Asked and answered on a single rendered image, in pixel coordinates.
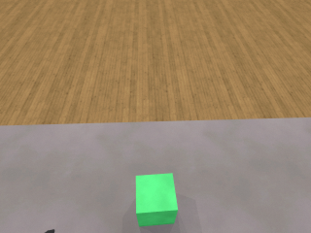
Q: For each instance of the carton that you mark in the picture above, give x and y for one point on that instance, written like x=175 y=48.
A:
x=156 y=202

